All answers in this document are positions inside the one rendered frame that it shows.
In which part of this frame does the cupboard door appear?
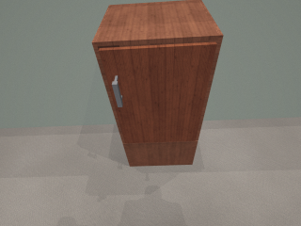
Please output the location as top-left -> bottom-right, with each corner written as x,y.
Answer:
99,41 -> 217,144

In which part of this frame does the handle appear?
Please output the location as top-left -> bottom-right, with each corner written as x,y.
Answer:
112,75 -> 123,107

